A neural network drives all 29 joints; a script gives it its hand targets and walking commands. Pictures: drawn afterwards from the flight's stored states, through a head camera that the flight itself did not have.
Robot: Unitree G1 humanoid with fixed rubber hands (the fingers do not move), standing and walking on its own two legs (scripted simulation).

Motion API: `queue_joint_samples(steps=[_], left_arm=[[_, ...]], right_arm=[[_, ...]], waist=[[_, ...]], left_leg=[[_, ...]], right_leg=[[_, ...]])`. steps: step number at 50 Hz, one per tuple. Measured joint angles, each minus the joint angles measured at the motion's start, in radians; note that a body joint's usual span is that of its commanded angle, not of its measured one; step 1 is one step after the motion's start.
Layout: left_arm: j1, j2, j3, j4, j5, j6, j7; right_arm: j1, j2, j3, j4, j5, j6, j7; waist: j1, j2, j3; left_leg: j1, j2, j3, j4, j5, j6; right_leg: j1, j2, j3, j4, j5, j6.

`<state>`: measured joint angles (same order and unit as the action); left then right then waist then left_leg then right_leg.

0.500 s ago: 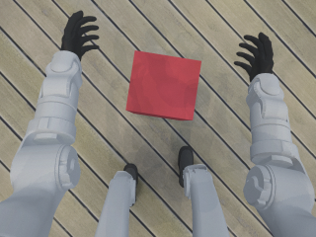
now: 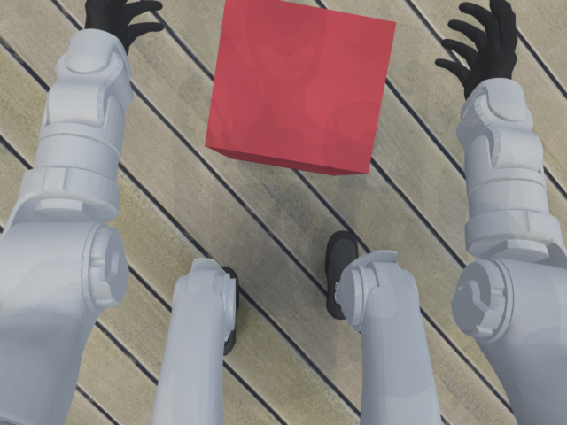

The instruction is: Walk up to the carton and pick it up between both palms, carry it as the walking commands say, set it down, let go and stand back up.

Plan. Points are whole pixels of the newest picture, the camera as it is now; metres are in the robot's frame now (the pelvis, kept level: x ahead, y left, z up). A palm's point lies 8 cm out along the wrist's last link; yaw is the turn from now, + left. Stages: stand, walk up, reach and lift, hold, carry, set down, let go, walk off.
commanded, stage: reach and lift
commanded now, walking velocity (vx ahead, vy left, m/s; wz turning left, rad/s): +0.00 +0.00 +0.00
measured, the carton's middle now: (293, 106) +0.53 -0.03 -0.38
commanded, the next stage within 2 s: none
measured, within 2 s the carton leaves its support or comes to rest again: neither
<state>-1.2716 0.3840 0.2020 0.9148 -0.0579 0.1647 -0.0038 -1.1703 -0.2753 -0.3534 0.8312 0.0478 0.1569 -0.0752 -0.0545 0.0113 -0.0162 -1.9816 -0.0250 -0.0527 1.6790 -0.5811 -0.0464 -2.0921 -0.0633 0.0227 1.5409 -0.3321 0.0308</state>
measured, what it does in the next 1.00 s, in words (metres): lowers itself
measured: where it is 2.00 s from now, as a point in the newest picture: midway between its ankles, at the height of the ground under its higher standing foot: (281, 307)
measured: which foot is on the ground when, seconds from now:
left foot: down 0.00-1.00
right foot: down 0.00-1.00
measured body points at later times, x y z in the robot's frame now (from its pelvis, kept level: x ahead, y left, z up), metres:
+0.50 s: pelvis -0.02 +0.00 -0.11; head +0.35 +0.00 +0.14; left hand +0.56 +0.17 -0.27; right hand +0.52 -0.23 -0.28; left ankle +0.06 +0.13 -0.49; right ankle +0.13 -0.14 -0.49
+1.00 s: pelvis -0.02 +0.01 -0.14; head +0.36 +0.01 +0.10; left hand +0.56 +0.16 -0.31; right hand +0.52 -0.22 -0.32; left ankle +0.06 +0.13 -0.49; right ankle +0.13 -0.14 -0.49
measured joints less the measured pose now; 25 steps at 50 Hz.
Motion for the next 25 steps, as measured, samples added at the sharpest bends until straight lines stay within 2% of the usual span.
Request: queue_joint_samples(steps=[25], left_arm=[[-0.176, 0.037, -0.127, 0.153, -0.116, -0.058, 0.062]], right_arm=[[-0.205, -0.068, 0.116, 0.236, 0.106, -0.089, -0.054]], waist=[[0.009, -0.007, 0.247]], left_leg=[[-0.184, -0.014, -0.007, 0.411, -0.101, -0.008]], right_leg=[[-0.208, 0.015, 0.026, 0.382, -0.048, 0.013]])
